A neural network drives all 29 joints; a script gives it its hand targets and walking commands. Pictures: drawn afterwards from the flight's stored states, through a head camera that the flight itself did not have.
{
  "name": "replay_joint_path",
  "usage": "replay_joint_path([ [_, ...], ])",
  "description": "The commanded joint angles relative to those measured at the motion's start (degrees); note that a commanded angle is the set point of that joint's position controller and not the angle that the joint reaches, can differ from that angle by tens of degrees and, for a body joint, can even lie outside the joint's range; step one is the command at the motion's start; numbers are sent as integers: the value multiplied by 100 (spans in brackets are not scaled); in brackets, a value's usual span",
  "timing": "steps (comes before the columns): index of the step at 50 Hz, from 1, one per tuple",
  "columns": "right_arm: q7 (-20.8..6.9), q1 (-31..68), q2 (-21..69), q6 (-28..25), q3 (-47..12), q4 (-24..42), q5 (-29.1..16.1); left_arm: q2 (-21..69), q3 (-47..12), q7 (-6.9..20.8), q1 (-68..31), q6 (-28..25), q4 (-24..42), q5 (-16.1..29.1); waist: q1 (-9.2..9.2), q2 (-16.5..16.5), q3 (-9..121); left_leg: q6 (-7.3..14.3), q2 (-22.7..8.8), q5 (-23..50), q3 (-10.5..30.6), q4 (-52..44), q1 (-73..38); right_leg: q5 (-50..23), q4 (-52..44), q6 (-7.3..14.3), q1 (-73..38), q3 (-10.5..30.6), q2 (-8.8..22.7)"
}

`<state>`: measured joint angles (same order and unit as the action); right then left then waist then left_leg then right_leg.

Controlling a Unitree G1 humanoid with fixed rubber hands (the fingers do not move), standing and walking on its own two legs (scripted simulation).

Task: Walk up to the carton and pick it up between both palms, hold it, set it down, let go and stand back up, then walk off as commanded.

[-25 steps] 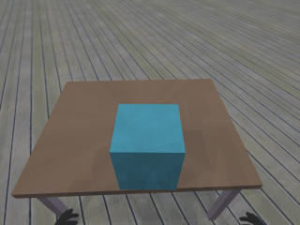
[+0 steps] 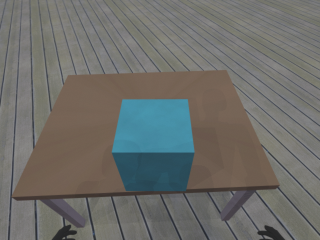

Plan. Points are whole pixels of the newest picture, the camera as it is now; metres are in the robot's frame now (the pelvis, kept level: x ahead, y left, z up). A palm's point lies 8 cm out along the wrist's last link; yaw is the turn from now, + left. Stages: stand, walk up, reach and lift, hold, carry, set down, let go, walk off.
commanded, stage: walk off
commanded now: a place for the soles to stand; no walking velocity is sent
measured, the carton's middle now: (155, 147) +0.43 +0.04 -0.07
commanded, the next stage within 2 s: none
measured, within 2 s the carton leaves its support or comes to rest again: neither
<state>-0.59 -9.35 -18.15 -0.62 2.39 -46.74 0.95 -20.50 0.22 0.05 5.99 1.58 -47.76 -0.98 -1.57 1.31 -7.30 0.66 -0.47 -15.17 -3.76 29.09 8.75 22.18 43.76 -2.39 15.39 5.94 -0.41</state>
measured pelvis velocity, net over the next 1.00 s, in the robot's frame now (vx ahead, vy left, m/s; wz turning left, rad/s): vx -0.19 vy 0.08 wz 0.06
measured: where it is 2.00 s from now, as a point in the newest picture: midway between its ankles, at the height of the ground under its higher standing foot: outside the picture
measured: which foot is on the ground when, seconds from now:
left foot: down 0.00-0.10, up 0.12-0.62, down 0.64-1.00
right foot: down 0.00-0.64, up 0.66-1.00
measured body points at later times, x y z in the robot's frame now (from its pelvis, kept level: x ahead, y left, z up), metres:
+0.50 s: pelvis -0.08 +0.00 -0.01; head -0.02 -0.01 +0.43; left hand +0.04 +0.30 -0.12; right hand +0.05 -0.32 -0.13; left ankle -0.13 +0.09 -0.66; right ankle +0.00 -0.13 -0.73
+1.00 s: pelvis -0.19 +0.08 -0.02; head -0.11 +0.15 +0.41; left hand -0.08 +0.39 -0.18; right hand -0.07 -0.25 -0.09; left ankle -0.09 +0.13 -0.73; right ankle -0.22 -0.08 -0.63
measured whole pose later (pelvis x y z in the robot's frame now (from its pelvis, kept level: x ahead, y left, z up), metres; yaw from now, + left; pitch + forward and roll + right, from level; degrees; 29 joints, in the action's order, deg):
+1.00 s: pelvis -0.19 +0.08 -0.02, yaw +4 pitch -5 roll -4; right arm 2.1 -8.4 -21.5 1.5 3.9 -46.6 0.9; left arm -25.7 1.3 -1.7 6.5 4.7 -44.6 -1.0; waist -0.3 4.7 -16.3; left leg 5.3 4.7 -13.4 1.6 41.7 22.9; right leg 23.9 77.1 1.4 24.5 7.9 -9.1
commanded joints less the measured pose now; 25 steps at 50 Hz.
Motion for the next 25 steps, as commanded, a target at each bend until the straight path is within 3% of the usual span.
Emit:
replay_joint_path([
  [1, 169, 357, -1943, 153, 519, 764, 94, -1003, 576, -17, 677, 72, 605, 32, -42, -1096, -39, 1421, -1786, 3647, 1470, -339, 764, 1008, 268, 525, 227, -242, 126],
  [2, 196, 355, -1963, 202, 536, 773, 93, -994, 545, -30, 754, 36, 633, 36, -114, -1014, 125, 1032, -1369, 3605, 1240, 12, 421, 227, -808, 554, 14, -353, 172],
  [3, 157, 409, -1894, 250, 562, 764, 35, -1138, 501, -34, 881, 8, 564, 29, -85, -769, 268, 702, -1027, 3236, 994, 330, 327, -1287, -1599, 525, -455, -397, 207],
  [4, 152, 344, -1637, 260, 520, 823, 5, -1270, 591, -65, 875, -39, 582, 14, -126, -137, 648, 377, -490, 2843, 518, 1186, 187, -3096, -1971, 732, -643, 150, 576],
  [5, 174, 266, -1289, 304, 398, 838, -71, -1695, 685, -116, 854, -63, 677, -70, -242, 1047, 1003, 101, 270, 633, 218, 2278, 1139, -3996, -2040, 1186, -1073, 1465, 1393],
  [6, 253, 145, -1413, 410, 450, 738, -33, -1885, 744, -98, 532, -6, 865, -99, -164, 1360, 738, 89, 820, -2360, 656, 3355, 1351, -4013, -2077, 1660, -222, 1948, 1883],
  [7, 271, -40, -1500, 476, 503, 696, 60, -1872, 744, -103, 356, 9, 892, -170, -133, 1088, 656, 163, 864, -2308, 1234, 3968, 1054, -3078, -2220, 1770, 482, 2162, 1898],
  [8, 271, 125, -1473, 512, 506, 656, 7, -1746, 681, -156, 230, 45, 932, -146, -152, 752, 496, 175, 852, -2000, 1352, 4241, 1211, -2645, -2316, 1691, 517, 1962, 1805],
  [9, 261, 6, -1507, 524, 521, 535, 2, -1579, 616, -181, 66, 36, 969, -91, 1, 579, 142, 129, 832, -1775, 1418, 4344, 1327, -2502, -2233, 1537, 591, 1555, 1452],
  [10, 223, -53, -1534, 528, 549, 482, -3, -1402, 669, -186, -91, 50, 985, -88, 9, 877, 107, 41, 887, -1454, 1367, 4406, 1589, -2376, -2185, 1345, 224, 1312, 1123],
  [11, 227, -141, -1634, 519, 558, 426, 4, -1438, 681, -217, -271, 65, 1044, -96, 10, 1039, 148, -6, 942, -1411, 1422, 4598, 1684, -2657, -2068, 1423, 51, 1235, 1232],
  [12, 234, -78, -1533, 534, 560, 445, 39, -1376, 695, -230, -157, 53, 1020, -85, -66, 747, 132, -73, 916, -1462, 1456, 4701, 1603, -2857, -2038, 1633, 79, 1386, 1386],
  [14, 250, -30, -1555, 492, 541, 599, 16, -1412, 688, -249, 108, 2, 1085, -50, -118, 350, 111, -144, 1025, -1411, 1567, 4659, 1903, -3015, -1944, 1702, -369, 1463, 1608],
  [16, 225, -19, -1596, 484, 546, 606, -17, -1496, 715, -267, 4, -31, 1162, -87, -174, 528, 89, -264, 881, -1445, 1588, 4537, 2115, -2789, -1890, 1716, -715, 1337, 1572],
  [17, 220, 52, -1525, 485, 507, 711, 10, -1457, 747, -259, 257, -39, 1148, -46, -234, 633, 306, -211, 937, -1458, 1537, 4317, 2217, -2667, -1867, 1671, -1056, 1694, 1610],
  [18, 236, 85, -1482, 448, 503, 745, 21, -1481, 753, -279, 364, -37, 1115, -57, -258, 402, 407, -250, 800, -1526, 1555, 4060, 2320, -2832, -1740, 1842, -1176, 1836, 1690],
  [19, 253, 201, -1575, 434, 530, 710, 3, -1574, 763, -271, 348, -61, 1139, -48, -252, 516, 314, -286, 813, -1459, 1486, 4099, 2120, -2817, -1792, 1733, -881, 1564, 1675],
  [20, 220, 5, -1520, 433, 508, 687, 12, -1456, 726, -282, 188, -39, 1150, -62, -185, 631, 309, -278, 626, -1636, 1482, 3702, 2068, -2743, -1677, 1741, -909, 1493, 1635],
  [22, 214, -139, -1466, 415, 521, 701, -3, -1532, 745, -276, 216, -23, 1181, -61, -116, 463, 457, -256, 649, -1664, 1356, 3619, 1849, -2863, -1644, 1802, -773, 1504, 1698],
  [23, 222, -156, -1487, 437, 543, 652, 36, -1540, 774, -238, 175, 8, 1221, -66, -138, 557, 322, -252, 640, -1708, 1279, 3685, 1531, -2586, -1872, 1816, -216, 1502, 1741],
  [24, 198, -226, -1502, 434, 533, 585, 31, -1655, 808, -271, 115, -29, 1151, -107, -27, 621, 246, -172, 456, -1750, 1426, 3231, 1521, -2510, -1765, 1776, -112, 1603, 1844],
  [25, 177, -291, -1540, 401, 553, 506, 49, -1614, 799, -250, -11, -12, 1184, -93, 6, 623, 282, -140, 453, -1724, 1274, 2957, 1428, -2163, -1742, 1687, -151, 1503, 1724],
])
